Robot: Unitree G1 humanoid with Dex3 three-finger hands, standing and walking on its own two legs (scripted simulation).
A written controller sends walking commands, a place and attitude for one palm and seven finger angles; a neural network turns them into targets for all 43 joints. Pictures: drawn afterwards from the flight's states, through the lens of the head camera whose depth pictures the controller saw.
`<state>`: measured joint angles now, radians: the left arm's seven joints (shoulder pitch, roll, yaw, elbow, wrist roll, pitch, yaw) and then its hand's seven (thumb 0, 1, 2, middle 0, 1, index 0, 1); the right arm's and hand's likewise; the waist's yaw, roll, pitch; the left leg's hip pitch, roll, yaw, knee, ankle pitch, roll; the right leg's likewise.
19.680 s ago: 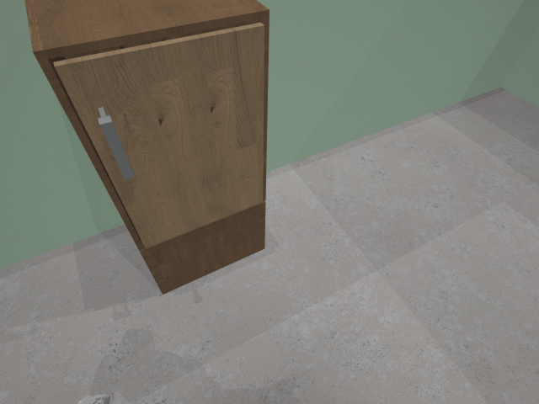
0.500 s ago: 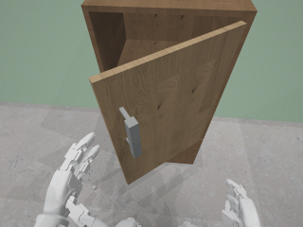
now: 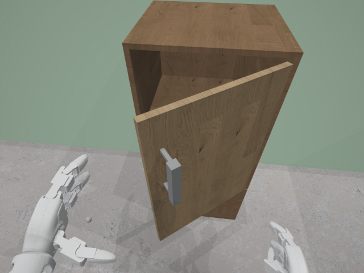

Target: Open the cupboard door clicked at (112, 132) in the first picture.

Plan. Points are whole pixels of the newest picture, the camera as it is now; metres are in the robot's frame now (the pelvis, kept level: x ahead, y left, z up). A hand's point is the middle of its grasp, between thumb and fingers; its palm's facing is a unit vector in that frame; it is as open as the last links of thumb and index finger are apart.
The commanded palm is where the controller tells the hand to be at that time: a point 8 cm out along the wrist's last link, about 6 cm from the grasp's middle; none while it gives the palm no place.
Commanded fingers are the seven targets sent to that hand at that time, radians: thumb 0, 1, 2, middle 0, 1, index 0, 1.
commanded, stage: draw the hand back to the body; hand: left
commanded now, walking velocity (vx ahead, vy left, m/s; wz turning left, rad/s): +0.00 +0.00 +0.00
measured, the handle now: (169, 177) +0.32 +0.06 +0.05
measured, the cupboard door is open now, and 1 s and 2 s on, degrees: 38 38 38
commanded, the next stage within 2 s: step back with the hand held close in 0.98 s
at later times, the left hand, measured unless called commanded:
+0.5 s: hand (44, 183) +0.21 +0.24 +0.18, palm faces +0.39 -0.83 -0.41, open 10.3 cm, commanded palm +0.16 +0.29 +0.20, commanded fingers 0.00 0.76 0.84 -0.19 -0.30 -0.19 -0.30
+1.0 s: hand (39, 183) +0.20 +0.24 +0.20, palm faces +0.44 -0.81 -0.40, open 7.5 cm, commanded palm +0.15 +0.28 +0.21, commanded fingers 0.00 0.90 0.90 -0.20 -0.30 -0.20 -0.30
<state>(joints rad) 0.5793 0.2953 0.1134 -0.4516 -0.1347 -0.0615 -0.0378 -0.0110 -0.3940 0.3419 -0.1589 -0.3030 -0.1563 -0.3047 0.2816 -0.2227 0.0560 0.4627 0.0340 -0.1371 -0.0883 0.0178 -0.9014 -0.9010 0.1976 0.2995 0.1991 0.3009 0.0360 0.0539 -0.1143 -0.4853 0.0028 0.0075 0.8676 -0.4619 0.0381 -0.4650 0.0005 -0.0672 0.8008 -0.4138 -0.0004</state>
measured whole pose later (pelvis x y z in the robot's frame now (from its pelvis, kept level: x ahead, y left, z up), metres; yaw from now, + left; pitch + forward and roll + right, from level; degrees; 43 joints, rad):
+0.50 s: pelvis +0.02 +0.00 +0.04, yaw -1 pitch -2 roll -1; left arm 0.52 0.34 0.26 -0.45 -0.05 -0.03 0.13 0.00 0.42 0.69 -0.19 -0.30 -0.19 -0.31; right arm 0.21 -0.22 0.05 0.60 0.00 -0.12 -0.08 0.02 -0.90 -0.90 0.20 0.30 0.20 0.30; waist 0.07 0.06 -0.01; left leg -0.14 -0.02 0.03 0.50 -0.32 0.04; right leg -0.14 -0.01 -0.04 0.46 -0.28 0.00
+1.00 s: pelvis +0.01 -0.02 +0.04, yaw -1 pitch -5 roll -1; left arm 0.48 0.34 0.32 -0.40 -0.06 -0.06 0.11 0.02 0.88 0.89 -0.21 -0.30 -0.21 -0.31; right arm 0.19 -0.23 0.02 0.64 0.00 -0.10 -0.08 0.02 -0.90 -0.90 0.20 0.30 0.20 0.30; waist 0.07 0.07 0.02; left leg -0.06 0.01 0.03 0.41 -0.27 0.01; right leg -0.06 0.02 -0.04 0.37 -0.23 -0.02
